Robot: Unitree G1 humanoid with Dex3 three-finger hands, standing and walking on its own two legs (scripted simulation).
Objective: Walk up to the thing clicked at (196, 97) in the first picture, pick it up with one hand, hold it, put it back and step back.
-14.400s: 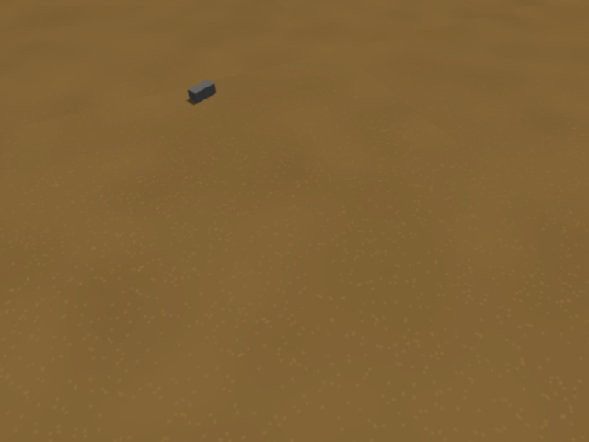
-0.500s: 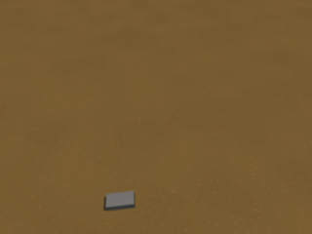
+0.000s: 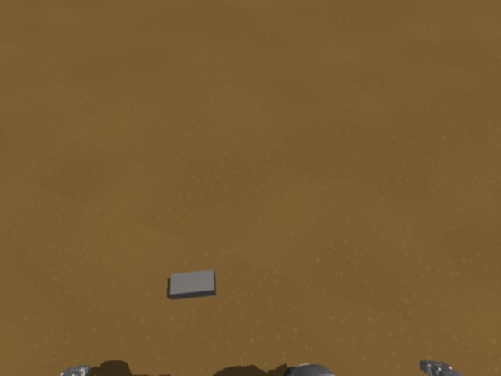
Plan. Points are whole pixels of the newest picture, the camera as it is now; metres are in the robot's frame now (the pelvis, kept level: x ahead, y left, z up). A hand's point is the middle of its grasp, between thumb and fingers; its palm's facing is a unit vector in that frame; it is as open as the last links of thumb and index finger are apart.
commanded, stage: walk up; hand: left
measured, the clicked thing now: (193, 284) +0.49 +0.23 -0.73
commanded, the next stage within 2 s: none
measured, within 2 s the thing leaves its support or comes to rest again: neither
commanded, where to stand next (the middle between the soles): +0.12 -0.03 m, yaw +3 degrees
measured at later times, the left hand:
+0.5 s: hand out of the picture +0.02 +0.27 -0.16, palm faces -0.10 -0.92 -0.37, open 7.4 cm
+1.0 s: hand out of the picture -0.14 +0.25 -0.16, palm faces +0.02 -0.93 -0.36, open 7.4 cm
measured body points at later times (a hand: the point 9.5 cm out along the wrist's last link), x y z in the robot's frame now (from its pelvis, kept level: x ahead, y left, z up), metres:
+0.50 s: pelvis -0.12 +0.01 -0.01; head -0.04 +0.03 +0.43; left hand +0.02 +0.32 -0.14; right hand -0.07 -0.31 -0.12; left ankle -0.09 +0.14 -0.73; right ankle -0.16 -0.12 -0.68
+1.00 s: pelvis -0.27 -0.01 -0.02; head -0.21 +0.01 +0.42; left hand -0.14 +0.30 -0.14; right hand -0.16 -0.32 -0.13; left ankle -0.27 +0.10 -0.74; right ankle -0.18 -0.12 -0.73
